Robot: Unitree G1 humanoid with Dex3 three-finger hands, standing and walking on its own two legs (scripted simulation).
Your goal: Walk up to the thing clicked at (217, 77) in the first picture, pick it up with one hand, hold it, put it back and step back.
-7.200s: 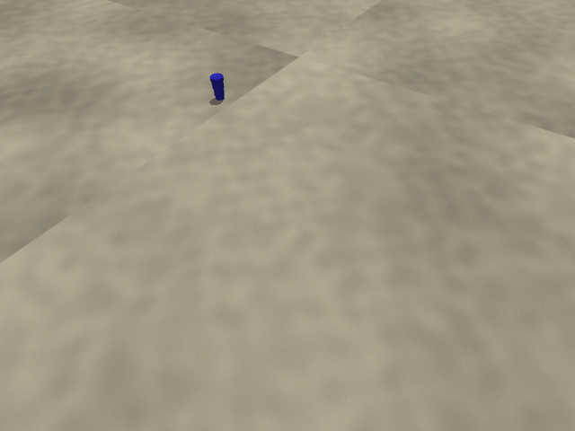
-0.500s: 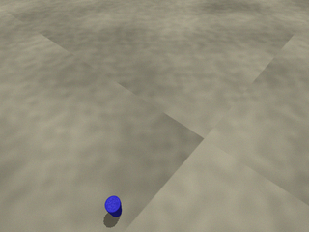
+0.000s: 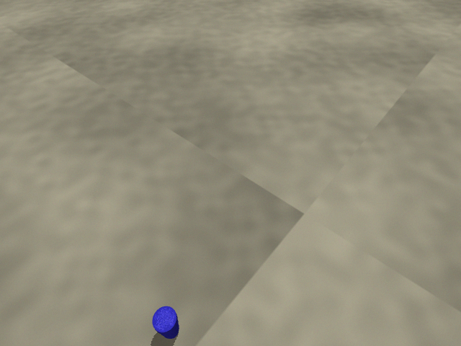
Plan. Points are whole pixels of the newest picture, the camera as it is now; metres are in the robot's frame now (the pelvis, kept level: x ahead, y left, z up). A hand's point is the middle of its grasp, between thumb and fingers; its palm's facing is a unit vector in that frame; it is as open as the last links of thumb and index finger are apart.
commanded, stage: walk up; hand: left
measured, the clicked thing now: (168, 325) +0.34 +0.26 -0.68
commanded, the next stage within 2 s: none
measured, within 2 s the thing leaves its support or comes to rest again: neither
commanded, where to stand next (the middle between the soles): +0.01 +0.02 m, yaw +1 degrees
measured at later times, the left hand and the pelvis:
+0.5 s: hand out of the picture +0.11 +0.29 -0.17, palm faces -0.04 -0.93 -0.37, open 7.4 cm; pelvis +0.02 +0.03 -0.02, yaw -2 degrees
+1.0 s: hand out of the picture -0.01 +0.27 -0.14, palm faces +0.02 -0.93 -0.38, open 7.4 cm; pelvis -0.07 -0.01 +0.00, yaw +3 degrees
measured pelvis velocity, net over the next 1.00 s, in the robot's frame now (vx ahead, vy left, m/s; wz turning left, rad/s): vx -0.07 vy -0.01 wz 0.05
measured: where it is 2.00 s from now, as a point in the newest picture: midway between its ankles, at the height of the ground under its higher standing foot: outside the picture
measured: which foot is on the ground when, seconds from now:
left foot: down 0.00-0.04, up 0.06-0.26, down 0.28-0.68, up 0.70-0.96, down 0.98-1.00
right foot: down 0.00-0.30, up 0.32-0.62, down 0.64-1.00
